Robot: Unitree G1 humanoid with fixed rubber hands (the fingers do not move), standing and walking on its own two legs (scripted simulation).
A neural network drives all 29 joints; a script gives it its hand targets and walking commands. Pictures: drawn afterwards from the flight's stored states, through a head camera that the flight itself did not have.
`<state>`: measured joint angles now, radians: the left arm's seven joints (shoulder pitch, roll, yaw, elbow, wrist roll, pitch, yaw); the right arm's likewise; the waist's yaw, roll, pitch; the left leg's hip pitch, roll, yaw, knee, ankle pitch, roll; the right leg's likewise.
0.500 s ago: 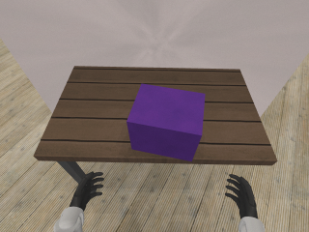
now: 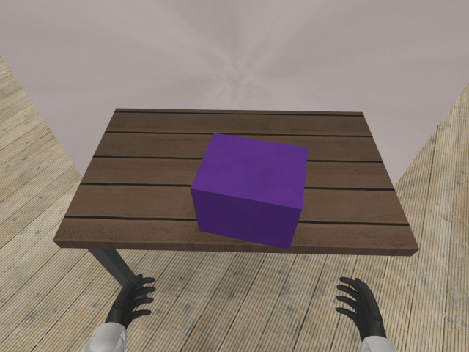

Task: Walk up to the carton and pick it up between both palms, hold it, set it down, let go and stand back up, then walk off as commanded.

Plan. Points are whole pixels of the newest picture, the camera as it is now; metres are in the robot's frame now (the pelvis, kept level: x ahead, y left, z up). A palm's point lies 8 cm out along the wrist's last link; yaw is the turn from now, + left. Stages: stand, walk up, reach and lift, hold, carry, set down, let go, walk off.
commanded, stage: set down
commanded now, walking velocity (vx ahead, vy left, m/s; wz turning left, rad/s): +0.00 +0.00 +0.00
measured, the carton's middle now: (251, 191) +0.47 -0.01 -0.07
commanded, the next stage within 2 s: let go in 0.52 s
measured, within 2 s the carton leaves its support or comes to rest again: neither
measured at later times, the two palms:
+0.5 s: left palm (119, 326) +0.17 +0.23 -0.07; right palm (372, 335) +0.17 -0.21 -0.08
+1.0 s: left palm (117, 333) +0.16 +0.23 -0.08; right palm (376, 342) +0.15 -0.22 -0.08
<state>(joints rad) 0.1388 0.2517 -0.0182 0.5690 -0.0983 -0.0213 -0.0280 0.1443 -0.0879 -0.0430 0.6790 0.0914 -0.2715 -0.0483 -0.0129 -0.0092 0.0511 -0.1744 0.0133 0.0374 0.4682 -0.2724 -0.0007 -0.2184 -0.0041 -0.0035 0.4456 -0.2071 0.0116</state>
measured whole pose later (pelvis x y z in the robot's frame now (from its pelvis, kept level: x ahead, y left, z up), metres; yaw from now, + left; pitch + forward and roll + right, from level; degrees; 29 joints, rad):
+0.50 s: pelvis +0.00 +0.00 +0.00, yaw +0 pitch -1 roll +0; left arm 0.14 0.25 -0.02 0.56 -0.06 0.09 0.00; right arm 0.14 -0.11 -0.04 0.71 0.05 -0.22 -0.01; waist -0.01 -0.01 0.05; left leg -0.17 0.01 0.04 0.46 -0.26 0.00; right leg -0.22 0.00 0.00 0.45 -0.21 0.01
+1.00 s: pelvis +0.00 +0.00 +0.00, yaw +0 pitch -2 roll +0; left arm 0.15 0.25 -0.02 0.56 -0.04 0.12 0.01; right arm 0.14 -0.13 -0.04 0.74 0.04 -0.21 0.02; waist -0.01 -0.01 0.05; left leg -0.17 0.01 0.04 0.45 -0.26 -0.01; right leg -0.22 0.00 0.00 0.45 -0.20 0.01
